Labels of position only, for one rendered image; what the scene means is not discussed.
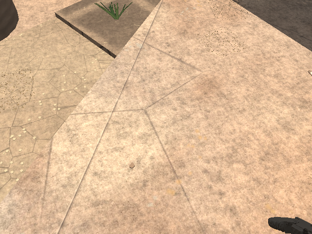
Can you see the right robot hand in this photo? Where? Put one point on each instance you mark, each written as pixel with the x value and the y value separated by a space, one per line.
pixel 290 225

